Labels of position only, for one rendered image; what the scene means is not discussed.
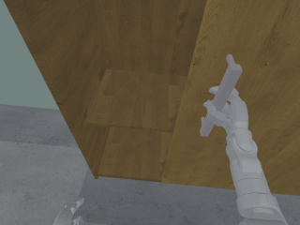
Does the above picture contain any wardrobe door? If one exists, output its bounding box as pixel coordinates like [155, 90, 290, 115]
[161, 0, 300, 196]

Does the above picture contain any handle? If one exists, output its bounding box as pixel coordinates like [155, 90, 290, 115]
[200, 54, 243, 137]

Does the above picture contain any robot right hand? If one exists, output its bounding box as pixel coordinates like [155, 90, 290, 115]
[203, 85, 248, 135]

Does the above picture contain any robot right forearm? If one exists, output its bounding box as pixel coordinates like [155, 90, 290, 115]
[225, 127, 289, 225]

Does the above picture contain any robot left hand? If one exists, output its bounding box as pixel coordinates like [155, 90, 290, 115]
[53, 197, 84, 225]

